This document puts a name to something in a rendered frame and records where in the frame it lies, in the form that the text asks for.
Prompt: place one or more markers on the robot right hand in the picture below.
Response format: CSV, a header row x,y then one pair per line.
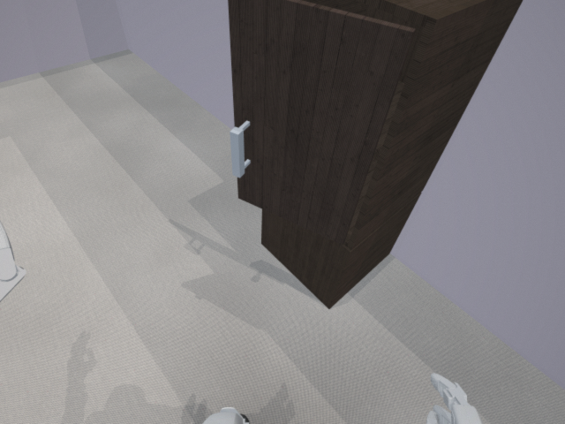
x,y
456,400

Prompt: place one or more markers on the cupboard door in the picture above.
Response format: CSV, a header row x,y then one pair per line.
x,y
316,84

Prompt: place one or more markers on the robot left hand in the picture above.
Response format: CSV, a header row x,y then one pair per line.
x,y
10,274

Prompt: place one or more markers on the handle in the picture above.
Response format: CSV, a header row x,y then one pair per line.
x,y
238,151

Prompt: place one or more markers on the left robot shin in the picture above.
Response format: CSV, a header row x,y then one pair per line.
x,y
230,409

